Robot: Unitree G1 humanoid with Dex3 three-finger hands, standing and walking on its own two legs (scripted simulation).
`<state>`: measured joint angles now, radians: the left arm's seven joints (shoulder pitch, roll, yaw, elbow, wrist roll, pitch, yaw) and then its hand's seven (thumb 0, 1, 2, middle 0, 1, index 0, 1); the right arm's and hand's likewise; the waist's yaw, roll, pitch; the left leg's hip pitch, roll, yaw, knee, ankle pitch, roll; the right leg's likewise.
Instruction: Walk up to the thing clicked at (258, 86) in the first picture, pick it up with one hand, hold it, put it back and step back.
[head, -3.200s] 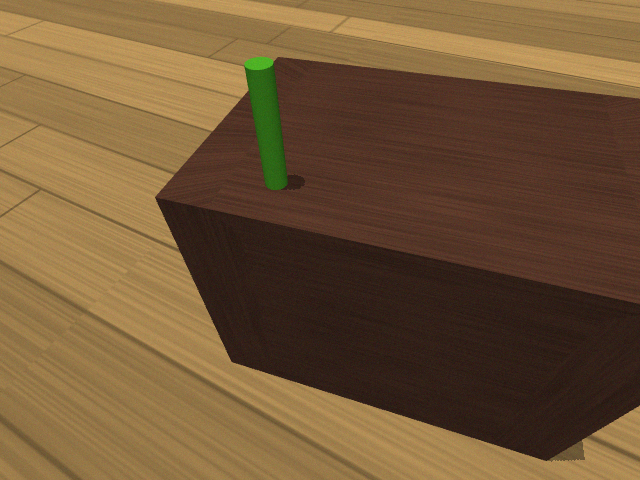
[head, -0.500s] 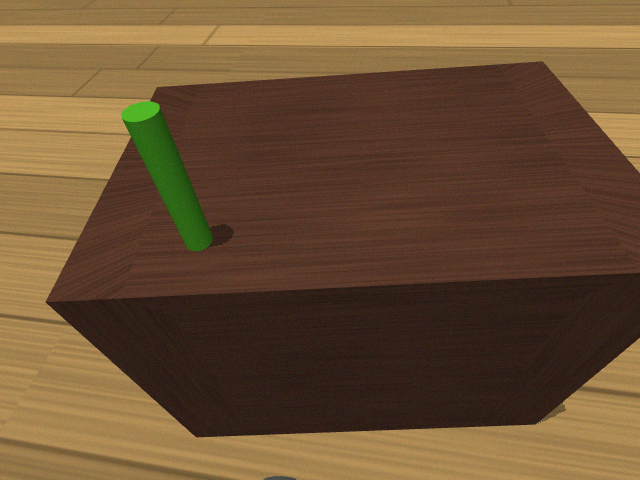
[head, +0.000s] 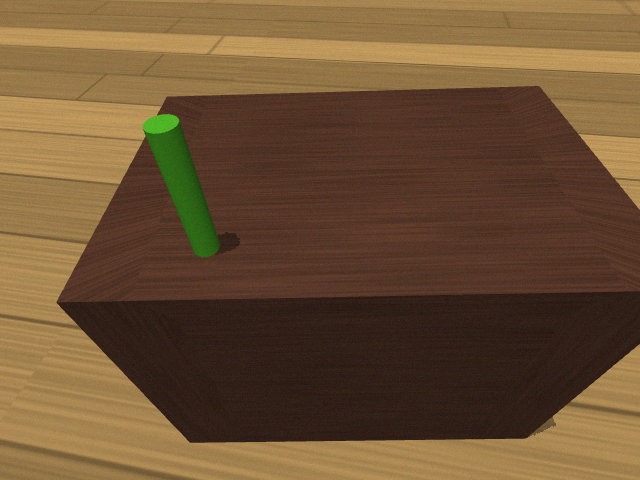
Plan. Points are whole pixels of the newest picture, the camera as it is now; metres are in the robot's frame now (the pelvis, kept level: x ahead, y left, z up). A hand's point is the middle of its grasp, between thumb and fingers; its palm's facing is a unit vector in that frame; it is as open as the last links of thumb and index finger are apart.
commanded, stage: walk up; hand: left
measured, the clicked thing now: (187, 194) +0.48 +0.23 +0.09
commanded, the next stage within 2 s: stand in 0.64 s
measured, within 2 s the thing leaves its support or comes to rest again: neither
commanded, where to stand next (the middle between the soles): +0.08 +0.01 m, yaw +1 degrees
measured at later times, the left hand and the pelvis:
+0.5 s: hand out of the picture +0.09 +0.26 -0.15, palm faces +0.01 -0.94 -0.35, open 7.4 cm; pelvis +0.01 +0.00 +0.01, yaw +1 degrees
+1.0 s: hand out of the picture +0.07 +0.25 -0.15, palm faces -0.01 -0.94 -0.34, open 7.4 cm; pelvis +0.00 +0.00 +0.01, yaw +1 degrees
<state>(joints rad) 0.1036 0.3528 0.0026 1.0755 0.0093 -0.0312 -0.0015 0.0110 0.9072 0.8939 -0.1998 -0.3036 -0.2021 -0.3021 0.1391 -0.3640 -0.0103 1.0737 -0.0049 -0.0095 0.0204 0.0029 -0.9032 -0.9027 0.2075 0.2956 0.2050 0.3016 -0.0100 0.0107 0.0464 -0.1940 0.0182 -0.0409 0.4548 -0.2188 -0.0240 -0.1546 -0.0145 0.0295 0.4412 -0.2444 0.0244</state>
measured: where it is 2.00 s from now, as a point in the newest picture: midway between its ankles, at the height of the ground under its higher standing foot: outside the picture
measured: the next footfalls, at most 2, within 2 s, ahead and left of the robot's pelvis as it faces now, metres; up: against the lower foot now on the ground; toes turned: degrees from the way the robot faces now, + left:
none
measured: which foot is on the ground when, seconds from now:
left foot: down 0.00-1.00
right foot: down 0.00-1.00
